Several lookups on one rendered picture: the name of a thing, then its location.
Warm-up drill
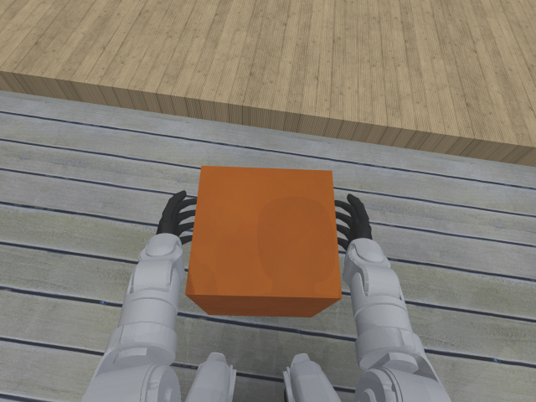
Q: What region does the carton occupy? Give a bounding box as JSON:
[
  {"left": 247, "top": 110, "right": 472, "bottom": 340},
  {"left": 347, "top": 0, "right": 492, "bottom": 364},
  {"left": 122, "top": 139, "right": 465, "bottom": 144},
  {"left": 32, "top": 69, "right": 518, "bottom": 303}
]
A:
[{"left": 185, "top": 166, "right": 342, "bottom": 317}]

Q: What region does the right robot forearm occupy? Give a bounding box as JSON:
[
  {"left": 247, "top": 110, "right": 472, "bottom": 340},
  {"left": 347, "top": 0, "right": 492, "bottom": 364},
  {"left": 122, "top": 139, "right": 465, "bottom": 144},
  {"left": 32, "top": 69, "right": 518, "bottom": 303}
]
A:
[{"left": 343, "top": 238, "right": 445, "bottom": 389}]

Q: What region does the robot right hand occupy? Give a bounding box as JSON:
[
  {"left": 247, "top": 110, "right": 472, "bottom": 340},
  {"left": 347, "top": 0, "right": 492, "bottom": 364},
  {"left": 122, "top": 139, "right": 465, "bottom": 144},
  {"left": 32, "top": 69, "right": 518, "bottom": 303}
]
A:
[{"left": 334, "top": 193, "right": 373, "bottom": 251}]

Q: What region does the robot left hand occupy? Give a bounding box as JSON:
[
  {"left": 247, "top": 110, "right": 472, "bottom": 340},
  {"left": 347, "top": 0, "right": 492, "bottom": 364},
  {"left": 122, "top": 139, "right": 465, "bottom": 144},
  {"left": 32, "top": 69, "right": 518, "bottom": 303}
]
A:
[{"left": 156, "top": 190, "right": 197, "bottom": 245}]

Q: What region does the right robot upper arm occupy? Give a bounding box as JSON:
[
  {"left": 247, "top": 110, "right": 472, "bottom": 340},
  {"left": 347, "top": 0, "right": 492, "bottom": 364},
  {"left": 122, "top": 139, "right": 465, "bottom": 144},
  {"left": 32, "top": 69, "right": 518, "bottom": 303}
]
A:
[{"left": 354, "top": 367, "right": 451, "bottom": 402}]

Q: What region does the left robot forearm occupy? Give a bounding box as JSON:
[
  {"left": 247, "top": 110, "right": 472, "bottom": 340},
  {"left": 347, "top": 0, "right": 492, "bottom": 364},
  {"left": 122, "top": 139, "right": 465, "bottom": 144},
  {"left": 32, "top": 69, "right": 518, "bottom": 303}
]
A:
[{"left": 81, "top": 233, "right": 185, "bottom": 402}]

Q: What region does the robot left thigh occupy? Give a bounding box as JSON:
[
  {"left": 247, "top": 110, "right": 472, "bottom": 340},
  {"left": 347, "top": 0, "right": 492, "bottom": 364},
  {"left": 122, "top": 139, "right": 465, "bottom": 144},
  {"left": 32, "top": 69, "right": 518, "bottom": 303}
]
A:
[{"left": 184, "top": 360, "right": 236, "bottom": 402}]

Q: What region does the robot right shin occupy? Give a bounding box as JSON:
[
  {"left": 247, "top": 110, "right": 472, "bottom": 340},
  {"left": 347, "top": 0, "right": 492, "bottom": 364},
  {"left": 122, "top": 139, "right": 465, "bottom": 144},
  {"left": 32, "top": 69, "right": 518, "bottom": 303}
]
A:
[{"left": 290, "top": 353, "right": 321, "bottom": 369}]

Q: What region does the left robot upper arm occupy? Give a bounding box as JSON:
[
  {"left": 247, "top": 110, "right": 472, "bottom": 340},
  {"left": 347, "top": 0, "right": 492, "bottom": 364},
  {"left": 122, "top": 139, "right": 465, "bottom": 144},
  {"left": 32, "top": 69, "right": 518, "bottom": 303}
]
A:
[{"left": 83, "top": 363, "right": 181, "bottom": 402}]

